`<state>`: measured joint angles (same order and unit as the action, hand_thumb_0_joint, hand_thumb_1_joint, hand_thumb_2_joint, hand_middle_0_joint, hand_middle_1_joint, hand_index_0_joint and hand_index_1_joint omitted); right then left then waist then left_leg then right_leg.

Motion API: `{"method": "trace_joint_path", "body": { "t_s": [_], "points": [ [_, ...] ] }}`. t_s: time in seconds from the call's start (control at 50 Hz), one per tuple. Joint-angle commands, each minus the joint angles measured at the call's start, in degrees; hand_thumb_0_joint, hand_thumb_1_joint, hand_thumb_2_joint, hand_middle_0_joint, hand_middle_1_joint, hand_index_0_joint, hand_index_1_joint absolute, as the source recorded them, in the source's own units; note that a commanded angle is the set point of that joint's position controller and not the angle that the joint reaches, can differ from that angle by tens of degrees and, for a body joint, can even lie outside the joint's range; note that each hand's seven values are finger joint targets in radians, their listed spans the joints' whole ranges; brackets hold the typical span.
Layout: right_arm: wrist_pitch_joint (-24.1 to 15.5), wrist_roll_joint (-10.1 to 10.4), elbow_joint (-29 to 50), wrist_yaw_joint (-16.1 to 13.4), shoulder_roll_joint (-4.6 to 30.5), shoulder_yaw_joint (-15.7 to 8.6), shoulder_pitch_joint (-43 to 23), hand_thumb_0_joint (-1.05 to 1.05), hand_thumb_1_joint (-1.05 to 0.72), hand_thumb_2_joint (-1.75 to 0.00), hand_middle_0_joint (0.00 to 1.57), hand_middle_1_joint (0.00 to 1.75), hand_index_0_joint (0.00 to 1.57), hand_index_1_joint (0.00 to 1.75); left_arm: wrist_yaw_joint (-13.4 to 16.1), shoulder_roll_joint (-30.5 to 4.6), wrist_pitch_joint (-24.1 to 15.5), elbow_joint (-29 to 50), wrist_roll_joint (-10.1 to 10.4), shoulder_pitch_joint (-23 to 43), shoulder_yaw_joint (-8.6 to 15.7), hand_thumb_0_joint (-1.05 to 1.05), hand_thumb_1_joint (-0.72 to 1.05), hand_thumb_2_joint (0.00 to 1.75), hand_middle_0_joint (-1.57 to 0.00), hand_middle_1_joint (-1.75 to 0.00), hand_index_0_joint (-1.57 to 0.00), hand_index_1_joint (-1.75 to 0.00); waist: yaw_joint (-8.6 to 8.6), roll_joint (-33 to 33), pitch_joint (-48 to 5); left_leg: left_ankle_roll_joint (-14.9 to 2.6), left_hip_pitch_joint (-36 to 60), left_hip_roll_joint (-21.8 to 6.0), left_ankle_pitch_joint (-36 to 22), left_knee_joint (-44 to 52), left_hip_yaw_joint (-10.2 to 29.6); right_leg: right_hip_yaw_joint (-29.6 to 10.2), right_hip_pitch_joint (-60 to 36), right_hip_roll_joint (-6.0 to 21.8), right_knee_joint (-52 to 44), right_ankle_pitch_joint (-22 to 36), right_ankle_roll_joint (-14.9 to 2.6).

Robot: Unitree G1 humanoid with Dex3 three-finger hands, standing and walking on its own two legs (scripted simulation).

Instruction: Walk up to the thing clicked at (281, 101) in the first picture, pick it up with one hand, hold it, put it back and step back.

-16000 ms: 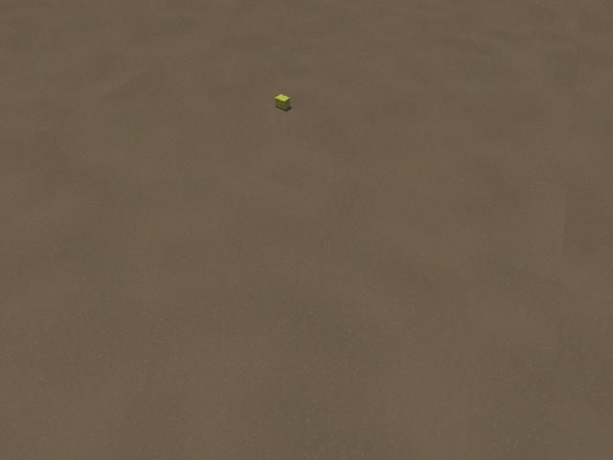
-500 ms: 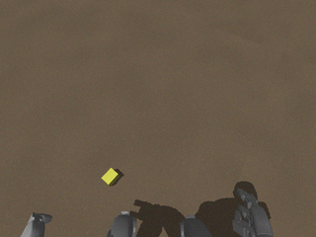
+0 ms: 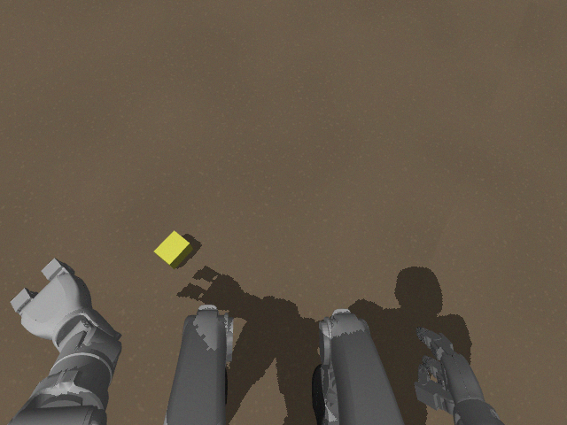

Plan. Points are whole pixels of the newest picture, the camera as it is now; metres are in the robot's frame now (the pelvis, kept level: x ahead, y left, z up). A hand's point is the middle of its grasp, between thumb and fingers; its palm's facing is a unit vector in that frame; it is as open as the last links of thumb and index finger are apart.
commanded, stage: rise first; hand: left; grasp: from above
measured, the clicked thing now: (174, 250) +0.48 +0.27 -0.49
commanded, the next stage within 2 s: approach in 1.36 s
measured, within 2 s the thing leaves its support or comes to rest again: neither
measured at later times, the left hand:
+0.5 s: hand (129, 273) +0.37 +0.30 -0.29, palm faces -0.19 -0.39 -0.90, open 13.4 cm
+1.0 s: hand (146, 261) +0.41 +0.30 -0.36, palm faces -0.19 -0.39 -0.90, open 13.5 cm
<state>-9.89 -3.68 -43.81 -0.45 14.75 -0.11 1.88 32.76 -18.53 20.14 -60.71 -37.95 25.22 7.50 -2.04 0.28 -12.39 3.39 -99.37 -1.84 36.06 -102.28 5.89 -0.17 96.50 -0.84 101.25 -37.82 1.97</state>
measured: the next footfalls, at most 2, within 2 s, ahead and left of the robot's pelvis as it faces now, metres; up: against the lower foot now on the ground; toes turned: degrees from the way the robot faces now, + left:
none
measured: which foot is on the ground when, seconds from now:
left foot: down 0.00-1.00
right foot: down 0.00-1.00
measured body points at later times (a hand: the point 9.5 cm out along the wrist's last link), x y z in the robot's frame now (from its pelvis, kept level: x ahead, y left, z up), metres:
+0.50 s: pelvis -0.03 +0.01 -0.14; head +0.18 +0.03 +0.25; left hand +0.38 +0.32 -0.24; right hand +0.01 -0.25 -0.27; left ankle +0.07 +0.14 -0.49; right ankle +0.06 -0.13 -0.49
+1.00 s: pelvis -0.02 +0.01 -0.19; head +0.22 +0.02 +0.19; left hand +0.42 +0.31 -0.30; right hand +0.00 -0.26 -0.31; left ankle +0.07 +0.14 -0.49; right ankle +0.06 -0.14 -0.49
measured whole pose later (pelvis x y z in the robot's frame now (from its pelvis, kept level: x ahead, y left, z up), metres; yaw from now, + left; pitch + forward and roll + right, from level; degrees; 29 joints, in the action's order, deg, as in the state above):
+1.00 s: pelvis -0.02 +0.01 -0.19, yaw -5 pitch +33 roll -5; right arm -16.9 -9.9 -50.8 15.8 17.7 2.7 7.6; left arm 36.5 -37.7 17.9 -95.6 -43.4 61.4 24.4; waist -12.5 -1.0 -1.1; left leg 3.7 -132.5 -0.7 38.3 -137.0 9.9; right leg -0.1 129.2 -4.2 134.1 -38.9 4.5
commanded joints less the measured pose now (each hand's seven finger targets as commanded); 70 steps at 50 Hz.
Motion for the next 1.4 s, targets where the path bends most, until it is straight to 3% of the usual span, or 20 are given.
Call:
{"method": "trace_joint_path", "body": {
  "t_s": [0.0, 0.04, 0.12, 0.2, 0.28, 0.4, 0.42, 0.58, 0.66, 0.7, 0.76, 0.84, 0.94, 0.96, 0.98, 1.02, 1.1, 1.2, 1.34, 1.38],
  "points": [
    [-2.89, -1.44, 1.49, 1.29, 8.59, -3.07, 5.02, 0.00, -0.89, -0.90, 0.20, 0.30, 0.20, 0.30, 5.80, -14.28, 1.57, -0.80, -2.32, 19.28, 1.90, 0.00, -0.53, 1.02, -0.18, -0.92, -0.14, -0.96, -0.91, -5.28, -31.40, -2.75, 17.06, 0.53, -8.46, 5.36, -5.98, 3.40, -10.16, -0.39, -9.23, 10.12, -3.16],
    [-3.20, -2.17, 0.79, 2.55, 8.30, -2.85, 4.34, 0.00, -0.89, -0.90, 0.20, 0.30, 0.20, 0.30, 6.66, -17.11, 2.52, -4.65, -2.67, 21.78, 3.76, 0.00, -0.50, 1.01, -0.22, -0.87, -0.17, -0.92, -0.59, -4.61, -32.43, -3.01, 13.65, 0.53, -6.98, 2.33, -6.30, 3.09, -7.66, -0.36, -7.42, 7.85, -2.92],
    [-3.98, -3.04, -1.11, 5.04, 8.40, -3.18, 4.44, 0.00, -0.89, -0.90, 0.20, 0.30, 0.20, 0.30, 6.97, -17.14, 2.92, -9.84, -2.39, 27.81, 3.35, 0.00, -0.43, 0.94, -0.29, -0.80, -0.24, -0.85, -2.26, -7.91, -32.16, -2.85, 11.38, 0.67, -2.16, -0.71, -5.49, 4.11, -0.10, -0.53, -3.46, 1.51, -3.23],
    [-4.89, -3.46, -2.74, 7.40, 9.14, -3.27, 6.77, 0.00, -0.89, -0.90, 0.20, 0.30, 0.20, 0.30, 6.62, -20.66, 1.60, -11.59, -1.44, 35.21, 5.22, 0.00, -0.43, 0.95, -0.29, -0.79, -0.25, -0.84, -4.52, -7.87, -31.17, -3.13, 6.30, 0.86, 0.78, -4.90, -5.31, 4.10, 2.29, -0.80, -0.43, -1.64, -2.83],
    [-5.60, -3.36, -4.05, 8.96, 10.45, -2.93, 9.75, 0.00, -0.89, -0.90, 0.20, 0.30, 0.20, 0.30, 5.77, -24.90, 0.82, -13.31, -0.98, 41.47, 7.64, 0.00, -0.40, 0.92, -0.28, -0.80, -0.25, -0.85, -5.79, -9.28, -32.97, -3.24, 4.44, 0.66, 0.30, -8.00, -5.20, 4.46, 3.77, -0.97, 2.60, -0.30, -2.72],
    [-6.66, -3.10, -6.37, 10.81, 11.78, -2.54, 13.90, 0.00, -0.89, -0.90, 0.20, 0.30, 0.20, 0.30, 4.32, -24.66, 0.48, -19.51, -1.05, 46.27, 8.28, 0.00, -0.50, 1.01, -0.20, -0.87, -0.16, -0.92, -7.56, -12.94, -29.99, -2.92, 4.52, 0.43, 0.88, -9.88, -3.89, 6.53, 11.44, -0.96, 7.75, 2.15, -3.17],
    [-6.65, -3.10, -6.56, 11.04, 12.65, -2.84, 13.63, 0.00, -0.89, -0.90, 0.20, 0.30, 0.20, 0.30, 4.34, -26.54, 0.61, -21.28, -1.59, 44.95, 9.27, 0.00, -0.51, 1.01, -0.19, -0.90, -0.15, -0.93, -6.91, -13.00, -29.40, -3.01, 3.98, 0.44, 1.04, -10.27, -3.89, 6.69, 12.14, -1.01, 8.56, 1.85, -3.28],
    [-7.56, -3.94, -7.40, 13.50, 13.76, -2.04, 17.41, 0.00, -0.89, -0.90, 0.20, 0.30, 0.20, 0.30, 3.87, -28.61, -0.90, -25.67, -4.97, 48.05, 10.31, 0.00, -0.48, 0.97, -0.19, -0.91, -0.17, -0.93, -9.47, -12.11, -28.09, -3.57, -0.70, 0.51, -5.01, -16.06, -4.32, 7.01, 13.81, -1.44, 13.43, 7.73, -3.13],
    [-7.49, -4.32, -7.32, 14.53, 14.19, -1.95, 18.77, 0.00, -0.90, -0.90, 0.20, 0.30, 0.20, 0.30, 3.72, -29.44, -2.06, -26.71, -6.18, 47.46, 11.48, 0.00, -0.49, 0.97, -0.18, -0.92, -0.16, -0.94, -9.09, -12.94, -29.30, -3.61, -2.56, 0.57, -6.50, -18.00, -5.11, 7.28, 11.12, -2.00, 14.87, 9.21, -3.13],
    [-7.44, -4.47, -7.31, 14.93, 14.36, -2.01, 19.42, 0.00, -0.90, -0.90, 0.20, 0.30, 0.20, 0.30, 3.95, -31.27, -2.66, -25.57, -6.46, 48.84, 12.70, 0.00, -0.47, 0.95, -0.19, -0.92, -0.18, -0.94, -9.21, -11.85, -30.20, -3.96, -4.19, 0.67, -6.92, -18.98, -5.36, 7.26, 9.80, -2.00, 15.29, 9.85, -2.88],
    [-7.41, -4.88, -7.37, 15.32, 14.82, -1.89, 19.67, 0.00, -0.90, -0.90, 0.20, 0.30, 0.20, 0.30, 3.82, -31.56, -2.61, -25.35, -6.70, 50.56, 12.49, 0.00, -0.47, 0.94, -0.20, -0.91, -0.18, -0.93, -10.30, -13.42, -29.73, -4.00, -3.33, 0.52, -6.96, -20.02, -5.00, 7.82, 11.86, -2.23, 16.16, 9.83, -3.00],
    [-7.39, -5.12, -7.76, 15.59, 15.50, -1.52, 20.33, 0.00, -0.90, -0.90, 0.20, 0.30, 0.20, 0.30, 5.42, -33.55, -2.85, -25.88, -6.95, 51.93, 14.97, 0.00, -0.47, 0.94, -0.21, -0.88, -0.18, -0.91, -10.63, -13.20, -29.77, -3.96, -4.06, 0.35, -6.70, -21.15, -4.91, 8.21, 11.33, -2.35, 16.84, 9.88, -2.95],
    [-7.64, -6.04, -8.16, 16.17, 15.28, -0.49, 20.73, 0.00, -0.90, -0.90, 0.20, 0.30, 0.20, 0.30, 5.91, -34.54, -2.58, -28.41, -7.03, 53.64, 15.15, 0.00, -0.45, 0.92, -0.23, -0.85, -0.20, -0.88, -12.10, -12.46, -27.75, -4.21, -6.89, 0.16, -7.15, -23.34, -4.74, 8.17, 10.44, -2.62, 17.28, 10.78, -2.52],
    [-7.67, -5.97, -8.18, 16.18, 16.14, -0.49, 20.05, 0.00, -0.90, -0.90, 0.20, 0.30, 0.20, 0.30, 6.27, -36.04, -2.54, -28.60, -6.80, 53.16, 16.06, 0.00, -0.46, 0.93, -0.23, -0.85, -0.20, -0.88, -11.34, -12.34, -27.83, -4.34, -7.75, 0.13, -5.96, -23.41, -4.41, 8.39, 10.81, -2.75, 17.48, 9.69, -2.48],
    [-7.69, -5.86, -8.10, 16.26, 15.67, -0.26, 20.47, 0.00, -0.90, -0.90, 0.20, 0.30, 0.20, 0.30, 6.38, -35.70, -2.56, -28.66, -6.58, 53.92, 16.24, 0.00, -0.44, 0.91, -0.24, -0.83, -0.21, -0.87, -11.73, -13.14, -27.89, -4.08, -6.89, 0.08, -6.62, -23.70, -4.41, 8.40, 10.71, -2.86, 17.66, 10.22, -2.60],
    [-7.81, -6.36, -8.28, 16.50, 16.18, 0.13, 20.47, 0.00, -0.90, -0.90, 0.20, 0.30, 0.20, 0.30, 5.75, -35.89, -2.21, -29.55, -6.86, 53.18, 15.36, 0.00, -0.44, 0.92, -0.25, -0.83, -0.22, -0.86, -12.22, -14.01, -27.15, -4.01, -6.31, 0.04, -7.68, -24.10, -4.09, 8.77, 11.53, -3.01, 18.37, 11.18, -2.64],
    [-7.68, -6.21, -8.00, 16.97, 16.51, 0.66, 20.46, 0.00, -0.90, -0.90, 0.20, 0.30, 0.20, 0.30, 5.63, -37.68, -2.65, -29.43, -7.13, 52.82, 16.30, 0.00, -0.44, 0.90, -0.26, -0.82, -0.22, -0.86, -11.68, -13.46, -26.97, -4.10, -8.53, 0.03, -7.27, -24.51, -3.88, 8.97, 9.62, -3.31, 18.80, 11.20, -2.53],
    [-7.57, -5.93, -7.76, 17.29, 17.30, 0.75, 20.04, 0.00, -0.91, -0.90, 0.20, 0.30, 0.20, 0.30, 4.68, -38.66, -2.82, -28.68, -7.55, 52.55, 15.65, 0.00, -0.44, 0.90, -0.24, -0.84, -0.22, -0.87, -12.14, -14.43, -26.55, -4.26, -8.51, 0.12, -6.74, -24.98, -3.14, 9.87, 11.02, -3.61, 19.79, 10.66, -2.68],
    [-7.22, -5.84, -7.30, 17.66, 17.77, 1.09, 20.78, 0.00, -0.91, -0.90, 0.20, 0.30, 0.20, 0.30, 4.00, -38.73, -3.06, -26.82, -7.94, 52.53, 15.07, 0.00, -0.43, 0.88, -0.25, -0.84, -0.22, -0.86, -12.60, -16.24, -27.14, -4.07, -7.27, -0.06, -8.96, -25.57, -2.73, 10.28, 11.14, -3.78, 20.82, 13.01, -2.89],
    [-7.05, -5.96, -7.22, 17.71, 17.36, 1.40, 20.41, 0.00, -0.91, -0.90, 0.20, 0.30, 0.20, 0.30, 3.89, -38.11, -3.08, -27.10, -8.21, 52.19, 13.94, 0.00, -0.43, 0.88, -0.25, -0.83, -0.23, -0.85, -12.98, -16.24, -26.20, -4.24, -8.44, 0.00, -8.17, -25.91, -2.82, 10.05, 11.09, -3.87, 20.57, 12.71, -2.82]
  ]
}}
